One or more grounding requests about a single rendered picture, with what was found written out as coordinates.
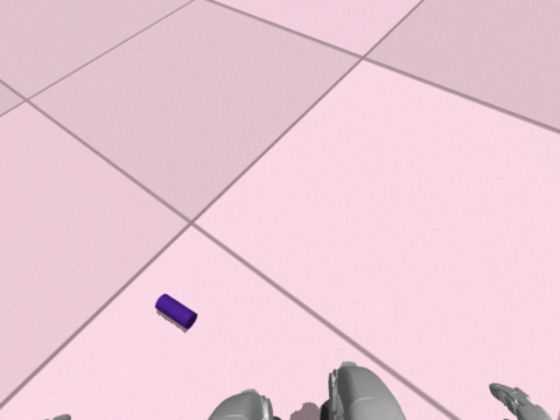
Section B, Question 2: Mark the right robot hand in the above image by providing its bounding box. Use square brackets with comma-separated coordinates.
[489, 383, 552, 420]

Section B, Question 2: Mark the can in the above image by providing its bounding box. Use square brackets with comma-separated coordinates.
[155, 294, 198, 329]

